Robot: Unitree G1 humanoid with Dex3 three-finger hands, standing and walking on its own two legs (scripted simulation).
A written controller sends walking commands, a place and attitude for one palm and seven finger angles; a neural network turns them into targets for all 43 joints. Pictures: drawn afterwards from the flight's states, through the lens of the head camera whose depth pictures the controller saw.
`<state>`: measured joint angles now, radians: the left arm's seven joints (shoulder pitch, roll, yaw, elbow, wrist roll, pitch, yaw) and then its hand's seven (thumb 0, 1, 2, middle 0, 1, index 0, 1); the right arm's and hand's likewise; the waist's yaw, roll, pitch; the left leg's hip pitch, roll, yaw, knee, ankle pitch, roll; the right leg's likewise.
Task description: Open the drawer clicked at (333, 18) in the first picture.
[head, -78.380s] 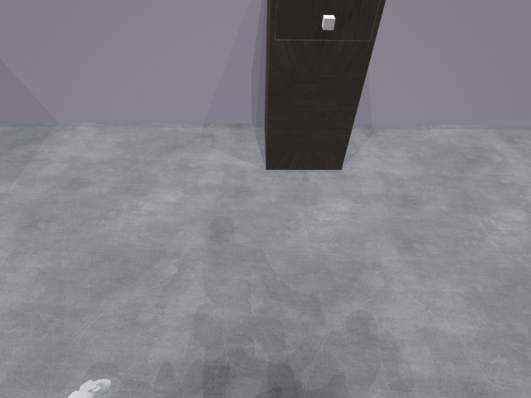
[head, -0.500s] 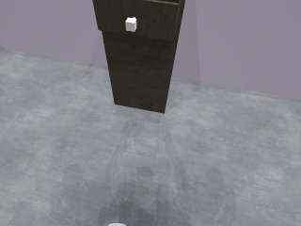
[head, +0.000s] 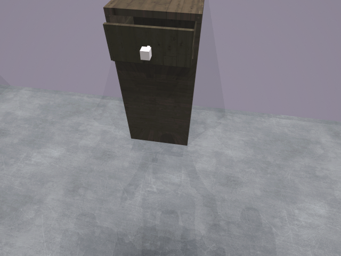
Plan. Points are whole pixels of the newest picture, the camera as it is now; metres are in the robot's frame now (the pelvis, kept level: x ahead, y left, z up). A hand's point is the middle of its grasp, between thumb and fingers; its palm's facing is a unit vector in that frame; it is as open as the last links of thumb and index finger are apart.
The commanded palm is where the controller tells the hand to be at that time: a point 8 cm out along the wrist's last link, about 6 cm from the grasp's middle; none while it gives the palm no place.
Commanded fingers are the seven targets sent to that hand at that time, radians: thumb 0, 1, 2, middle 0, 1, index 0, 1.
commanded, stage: let the arm hang, fingers relaxed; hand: left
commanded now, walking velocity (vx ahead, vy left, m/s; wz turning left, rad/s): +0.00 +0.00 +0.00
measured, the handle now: (146, 51) +0.89 +0.15 +0.03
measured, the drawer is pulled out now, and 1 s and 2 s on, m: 0.09 0.09 0.09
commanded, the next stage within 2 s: look to check the result in 0.16 s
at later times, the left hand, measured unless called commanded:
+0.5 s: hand out of the picture +0.06 +0.23 -0.16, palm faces -0.03 -0.95 -0.30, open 7.4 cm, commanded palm none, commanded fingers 0.00 0.90 0.90 -0.20 -0.30 -0.20 -0.30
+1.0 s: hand out of the picture +0.10 +0.24 -0.16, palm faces -0.03 -0.95 -0.31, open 7.4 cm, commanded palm none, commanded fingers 0.00 0.90 0.90 -0.20 -0.30 -0.20 -0.30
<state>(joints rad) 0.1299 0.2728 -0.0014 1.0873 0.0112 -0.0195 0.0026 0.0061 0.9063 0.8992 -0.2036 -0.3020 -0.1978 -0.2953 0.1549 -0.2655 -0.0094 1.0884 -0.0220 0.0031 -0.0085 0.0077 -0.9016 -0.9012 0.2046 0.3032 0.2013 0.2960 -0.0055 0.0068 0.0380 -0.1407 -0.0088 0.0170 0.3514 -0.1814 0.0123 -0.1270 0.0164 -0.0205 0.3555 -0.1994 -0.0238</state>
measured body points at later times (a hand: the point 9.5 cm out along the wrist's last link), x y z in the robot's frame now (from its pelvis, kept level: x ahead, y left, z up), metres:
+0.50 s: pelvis +0.01 +0.00 +0.00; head +0.04 +0.00 +0.45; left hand +0.06 +0.28 -0.14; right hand +0.05 -0.28 -0.14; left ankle +0.01 +0.11 -0.75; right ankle +0.00 -0.10 -0.75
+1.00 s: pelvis +0.03 +0.00 +0.00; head +0.04 +0.00 +0.45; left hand +0.10 +0.29 -0.14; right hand +0.09 -0.29 -0.13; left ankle +0.01 +0.11 -0.75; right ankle +0.00 -0.10 -0.75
